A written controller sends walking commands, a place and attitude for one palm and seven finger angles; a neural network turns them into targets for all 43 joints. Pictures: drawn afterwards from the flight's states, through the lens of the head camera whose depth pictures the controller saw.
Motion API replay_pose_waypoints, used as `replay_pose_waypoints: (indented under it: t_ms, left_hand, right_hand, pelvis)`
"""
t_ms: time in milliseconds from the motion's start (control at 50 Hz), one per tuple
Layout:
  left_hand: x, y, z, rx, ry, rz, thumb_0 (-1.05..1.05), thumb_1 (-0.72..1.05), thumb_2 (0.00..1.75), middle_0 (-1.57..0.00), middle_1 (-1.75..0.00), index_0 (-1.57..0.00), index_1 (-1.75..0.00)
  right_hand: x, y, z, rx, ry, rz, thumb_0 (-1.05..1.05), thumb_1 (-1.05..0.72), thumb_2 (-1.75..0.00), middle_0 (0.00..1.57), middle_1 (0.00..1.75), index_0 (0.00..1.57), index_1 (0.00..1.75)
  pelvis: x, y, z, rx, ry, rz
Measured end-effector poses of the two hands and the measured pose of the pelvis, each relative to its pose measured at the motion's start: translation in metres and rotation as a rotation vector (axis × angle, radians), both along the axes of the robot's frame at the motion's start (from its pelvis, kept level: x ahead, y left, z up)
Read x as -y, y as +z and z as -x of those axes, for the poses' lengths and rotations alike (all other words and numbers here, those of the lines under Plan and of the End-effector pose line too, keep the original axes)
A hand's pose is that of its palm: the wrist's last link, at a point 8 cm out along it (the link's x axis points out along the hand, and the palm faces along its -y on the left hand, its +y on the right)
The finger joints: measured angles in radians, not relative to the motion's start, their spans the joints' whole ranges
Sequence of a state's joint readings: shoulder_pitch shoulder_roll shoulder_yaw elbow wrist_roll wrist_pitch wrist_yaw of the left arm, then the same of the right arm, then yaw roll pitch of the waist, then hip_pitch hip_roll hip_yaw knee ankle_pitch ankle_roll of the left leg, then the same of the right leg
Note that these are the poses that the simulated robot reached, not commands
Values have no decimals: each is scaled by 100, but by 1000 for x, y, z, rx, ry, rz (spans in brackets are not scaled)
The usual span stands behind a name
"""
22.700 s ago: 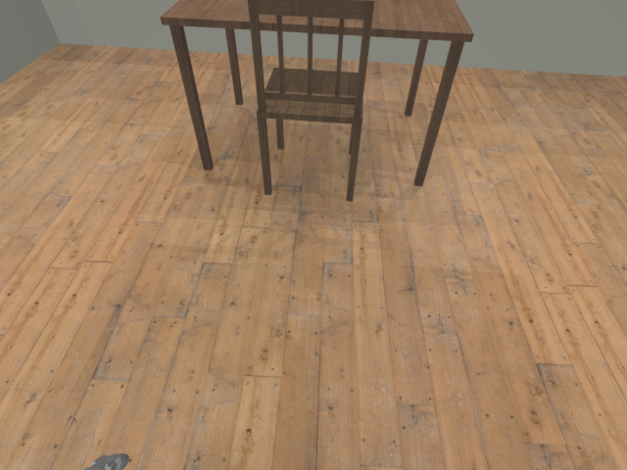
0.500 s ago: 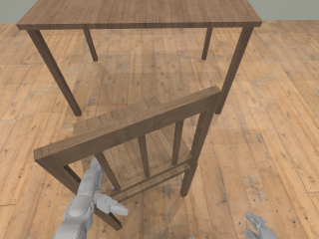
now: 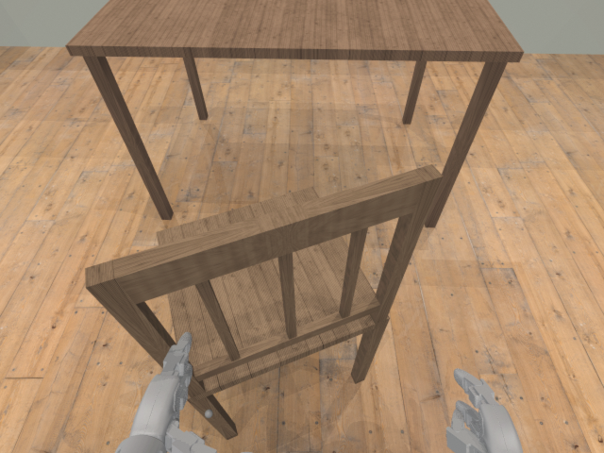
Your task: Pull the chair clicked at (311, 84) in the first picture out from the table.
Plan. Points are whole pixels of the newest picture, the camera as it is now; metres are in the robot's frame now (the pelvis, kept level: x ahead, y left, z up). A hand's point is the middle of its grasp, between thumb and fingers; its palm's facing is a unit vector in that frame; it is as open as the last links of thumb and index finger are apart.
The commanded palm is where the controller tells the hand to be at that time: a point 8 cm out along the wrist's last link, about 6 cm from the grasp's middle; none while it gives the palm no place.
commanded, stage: draw the fingers out of the gap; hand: left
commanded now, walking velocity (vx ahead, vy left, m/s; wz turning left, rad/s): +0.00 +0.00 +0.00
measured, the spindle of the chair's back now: (288, 298) +0.35 +0.03 -0.04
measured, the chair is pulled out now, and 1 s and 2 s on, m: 0.57 0.57 0.57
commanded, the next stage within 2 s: draw the hand back to the body in 0.04 s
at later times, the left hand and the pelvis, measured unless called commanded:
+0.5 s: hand (164, 432) +0.16 +0.15 +0.04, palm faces +0.00 -1.00 -0.07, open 17.4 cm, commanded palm +0.13 +0.22 +0.06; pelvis -0.03 +0.00 -0.03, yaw +0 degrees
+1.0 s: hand (52, 386) +0.18 +0.23 +0.13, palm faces +0.32 -0.87 -0.37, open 14.4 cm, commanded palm +0.14 +0.27 +0.16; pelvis +0.01 +0.01 +0.03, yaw +0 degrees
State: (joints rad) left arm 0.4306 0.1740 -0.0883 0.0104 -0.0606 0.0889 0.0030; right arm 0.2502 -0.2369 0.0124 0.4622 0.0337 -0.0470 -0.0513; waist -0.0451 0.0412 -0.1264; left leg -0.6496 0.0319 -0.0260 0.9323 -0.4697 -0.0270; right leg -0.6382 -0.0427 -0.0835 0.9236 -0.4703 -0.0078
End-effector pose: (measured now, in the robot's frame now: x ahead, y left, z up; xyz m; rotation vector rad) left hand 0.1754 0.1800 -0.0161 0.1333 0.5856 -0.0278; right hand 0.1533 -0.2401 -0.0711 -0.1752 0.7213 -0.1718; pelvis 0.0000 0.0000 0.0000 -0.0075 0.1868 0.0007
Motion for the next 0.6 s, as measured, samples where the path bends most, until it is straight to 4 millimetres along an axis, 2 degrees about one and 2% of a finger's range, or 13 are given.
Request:
replay_pose_waypoints:
  t_ms: [200, 300, 460, 520, 600]
  left_hand:
    - [-3, 3, 36, -12, 35, 30, -1, -53, 21, -1, 0, -1, 0]
    - [-8, 26, 38, 206, 95, 122, -2, -54, 21, -1, 0, -2, -1]
    - [-23, 51, 40, 498, 36, 75, -2, -54, 20, -1, 0, -3, -1]
    - [-29, 62, 40, 529, 4, 54, -2, -54, 20, -1, 0, -3, -1]
    - [-36, 78, 42, 500, -1, 51, -2, -54, 20, -1, 0, -4, -2]
  right_hand:
    - [-3, -1, -1, 31, -12, 6, 1, -90, -90, 20, 30, 21, 30]
    - [-7, -8, 1, 50, -1, 12, 1, -90, -90, 20, 30, 20, 30]
    - [-15, -34, 7, 43, 19, -34, 1, -90, -90, 20, 30, 20, 30]
    - [-19, -40, 12, 30, 13, -59, 1, -90, -90, 20, 30, 20, 30]
    - [-22, -34, 16, 32, -7, -79, 1, -90, -90, 20, 30, 20, 30]
  pelvis:
    - [-3, -6, 3, -6, 7, 6]
    - [-3, -14, 9, -17, 9, 13]
    - [-2, -32, 25, -33, 4, 20]
    - [-2, -32, 29, -18, 4, 22]
    - [-2, -23, 28, 8, 7, 20]
